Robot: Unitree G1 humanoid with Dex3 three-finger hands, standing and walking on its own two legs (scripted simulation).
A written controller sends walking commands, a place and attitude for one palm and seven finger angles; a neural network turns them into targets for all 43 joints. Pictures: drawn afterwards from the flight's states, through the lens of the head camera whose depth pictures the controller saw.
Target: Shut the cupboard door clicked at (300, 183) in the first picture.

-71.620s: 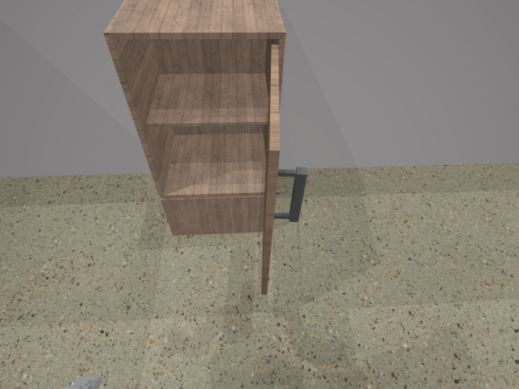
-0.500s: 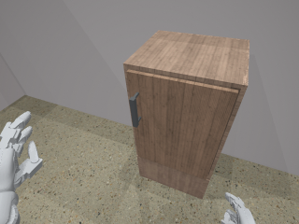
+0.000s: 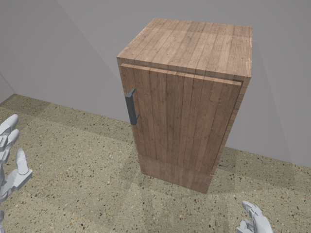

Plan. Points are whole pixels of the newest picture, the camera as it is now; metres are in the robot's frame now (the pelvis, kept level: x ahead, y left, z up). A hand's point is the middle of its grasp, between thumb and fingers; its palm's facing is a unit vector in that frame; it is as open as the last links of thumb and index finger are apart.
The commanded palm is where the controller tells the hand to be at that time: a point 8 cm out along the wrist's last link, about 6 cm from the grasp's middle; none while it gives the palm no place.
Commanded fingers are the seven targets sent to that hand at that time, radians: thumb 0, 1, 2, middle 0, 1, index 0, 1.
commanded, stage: step back with the hand held close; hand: left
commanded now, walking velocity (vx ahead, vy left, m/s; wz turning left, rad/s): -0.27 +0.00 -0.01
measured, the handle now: (133, 107) +0.59 +0.14 -0.05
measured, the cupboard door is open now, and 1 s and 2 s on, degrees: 0 0 0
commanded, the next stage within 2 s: stop stepping back and stand still in 1.42 s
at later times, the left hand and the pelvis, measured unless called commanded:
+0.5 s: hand (7, 194) +0.15 +0.28 +0.15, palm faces +0.40 -0.79 -0.46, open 7.5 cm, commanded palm +0.10 +0.31 +0.18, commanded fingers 0.00 0.90 0.90 -0.20 -0.30 -0.20 -0.30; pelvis -0.05 +0.01 -0.01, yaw -1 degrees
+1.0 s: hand out of the picture +0.12 +0.26 +0.16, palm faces +0.42 -0.79 -0.44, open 7.5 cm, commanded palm +0.05 +0.31 +0.18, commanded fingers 0.00 0.90 0.90 -0.20 -0.30 -0.20 -0.30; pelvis -0.09 +0.01 -0.02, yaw +1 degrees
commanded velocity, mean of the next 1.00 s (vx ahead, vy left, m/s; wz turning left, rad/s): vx -0.34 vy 0.00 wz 0.01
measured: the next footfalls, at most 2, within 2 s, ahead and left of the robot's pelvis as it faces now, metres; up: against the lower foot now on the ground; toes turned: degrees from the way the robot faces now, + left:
right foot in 1.48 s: -0.23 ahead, -0.08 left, +0.00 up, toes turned -1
left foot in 1.76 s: -0.21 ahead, +0.14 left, +0.00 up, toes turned +3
